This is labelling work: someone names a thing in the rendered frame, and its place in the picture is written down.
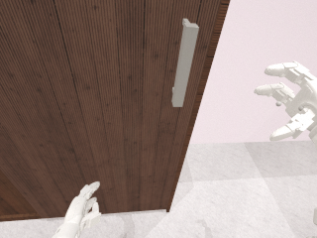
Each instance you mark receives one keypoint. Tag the robot right hand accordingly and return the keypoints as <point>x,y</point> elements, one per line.
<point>306,97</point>

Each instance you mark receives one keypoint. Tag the wardrobe door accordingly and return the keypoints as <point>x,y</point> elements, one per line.
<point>86,96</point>
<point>11,200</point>

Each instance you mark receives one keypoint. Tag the handle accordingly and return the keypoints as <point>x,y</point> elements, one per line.
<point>185,57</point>

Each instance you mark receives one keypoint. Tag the robot left hand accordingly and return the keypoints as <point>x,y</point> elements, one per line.
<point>78,211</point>

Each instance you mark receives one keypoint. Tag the left robot forearm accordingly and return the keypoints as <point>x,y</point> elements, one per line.
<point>68,230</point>

